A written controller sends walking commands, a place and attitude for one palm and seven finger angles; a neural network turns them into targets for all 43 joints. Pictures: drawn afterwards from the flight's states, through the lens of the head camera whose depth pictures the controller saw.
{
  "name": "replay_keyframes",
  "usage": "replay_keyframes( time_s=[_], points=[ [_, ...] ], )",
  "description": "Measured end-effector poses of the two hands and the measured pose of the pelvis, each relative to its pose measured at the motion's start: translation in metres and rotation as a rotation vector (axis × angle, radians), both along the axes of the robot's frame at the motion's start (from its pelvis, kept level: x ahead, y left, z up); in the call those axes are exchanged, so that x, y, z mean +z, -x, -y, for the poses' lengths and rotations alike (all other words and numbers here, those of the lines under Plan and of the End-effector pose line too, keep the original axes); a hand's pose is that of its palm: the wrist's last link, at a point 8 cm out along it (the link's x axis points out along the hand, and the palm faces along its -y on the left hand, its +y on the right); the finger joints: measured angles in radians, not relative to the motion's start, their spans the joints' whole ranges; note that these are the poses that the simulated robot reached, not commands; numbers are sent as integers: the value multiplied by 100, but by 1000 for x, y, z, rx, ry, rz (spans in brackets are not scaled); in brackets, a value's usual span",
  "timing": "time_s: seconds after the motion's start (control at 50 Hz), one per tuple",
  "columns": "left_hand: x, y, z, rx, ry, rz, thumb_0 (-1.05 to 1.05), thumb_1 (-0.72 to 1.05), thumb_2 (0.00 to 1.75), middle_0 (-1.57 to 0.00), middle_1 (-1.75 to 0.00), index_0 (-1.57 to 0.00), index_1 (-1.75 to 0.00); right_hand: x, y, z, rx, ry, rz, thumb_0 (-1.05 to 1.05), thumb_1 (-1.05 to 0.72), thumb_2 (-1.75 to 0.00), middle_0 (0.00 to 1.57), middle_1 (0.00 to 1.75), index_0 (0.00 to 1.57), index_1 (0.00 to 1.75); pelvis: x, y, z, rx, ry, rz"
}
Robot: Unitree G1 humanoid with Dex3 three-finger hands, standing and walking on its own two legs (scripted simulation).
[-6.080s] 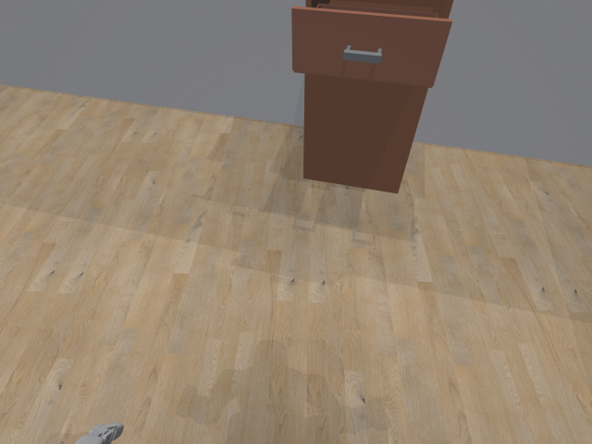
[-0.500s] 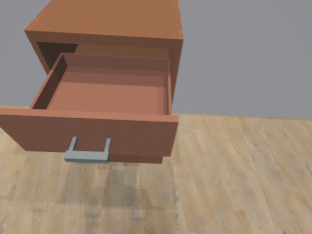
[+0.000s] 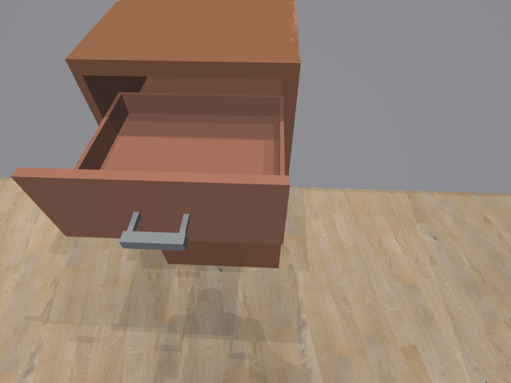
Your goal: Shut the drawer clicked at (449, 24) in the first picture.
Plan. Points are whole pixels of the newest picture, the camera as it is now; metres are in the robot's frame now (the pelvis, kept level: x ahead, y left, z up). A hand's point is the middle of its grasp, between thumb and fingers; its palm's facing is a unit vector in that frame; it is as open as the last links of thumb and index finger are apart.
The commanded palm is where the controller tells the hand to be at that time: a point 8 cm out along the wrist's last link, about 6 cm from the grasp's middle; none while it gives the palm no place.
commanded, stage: come to a stop and stand still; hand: left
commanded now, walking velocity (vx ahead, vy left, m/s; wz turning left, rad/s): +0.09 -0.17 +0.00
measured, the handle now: (157, 229) +0.34 +0.21 +0.03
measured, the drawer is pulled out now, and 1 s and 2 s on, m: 0.29 0.29 0.29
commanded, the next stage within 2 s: look again from close up in 0.70 s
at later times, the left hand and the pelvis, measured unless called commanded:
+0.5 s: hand out of the picture +0.05 +0.18 -0.17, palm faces +0.04 -0.97 -0.23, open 7.3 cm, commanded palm none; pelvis +0.02 -0.01 +0.00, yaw +1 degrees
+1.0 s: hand out of the picture -0.01 +0.18 -0.18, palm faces +0.04 -0.98 -0.19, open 7.4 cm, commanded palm none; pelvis +0.00 +0.02 +0.00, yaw +1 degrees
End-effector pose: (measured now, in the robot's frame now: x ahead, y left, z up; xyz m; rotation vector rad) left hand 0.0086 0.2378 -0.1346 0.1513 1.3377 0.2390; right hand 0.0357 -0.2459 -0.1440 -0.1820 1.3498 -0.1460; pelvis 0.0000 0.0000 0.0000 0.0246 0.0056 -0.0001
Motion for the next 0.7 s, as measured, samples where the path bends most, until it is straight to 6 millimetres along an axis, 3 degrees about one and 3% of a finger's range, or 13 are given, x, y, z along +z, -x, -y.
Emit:
replay_keyframes(
  time_s=[0.06,0.12,0.24,0.44,0.56,0.7],
  points=[
    [-15,12,-13,8,30,-40,0,90,89,-20,-30,-20,-30,1,4,-16,1,25,28,1,-91,-90,20,30,20,30,-6,2,-13,2,22,5],
    [-17,17,-18,0,54,-76,1,90,89,-20,-30,-20,-30,9,11,-35,-6,15,20,1,-91,-90,20,30,20,30,-1,-1,-19,2,21,7],
    [-14,9,-13,-10,82,-86,1,91,89,-20,-30,-20,-30,10,30,-51,-29,2,-48,1,-93,-90,20,30,20,30,5,-8,-21,10,19,-8],
    [-8,-27,10,-51,24,-39,1,92,89,-20,-30,-20,-30,-13,51,-32,-97,-47,-143,1,-91,-90,20,30,20,30,-4,-15,2,10,16,-4],
    [-10,-32,17,-29,22,-10,1,93,89,-20,-30,-20,-30,-13,39,-21,-66,-31,-137,1,-91,-90,20,30,20,30,-4,-18,8,29,35,5],
    [-10,-23,19,-14,38,-27,1,94,89,-20,-30,-20,-30,-5,18,-23,-34,-27,-81,1,-92,-90,20,30,20,30,0,-21,10,19,21,13]
  ],
)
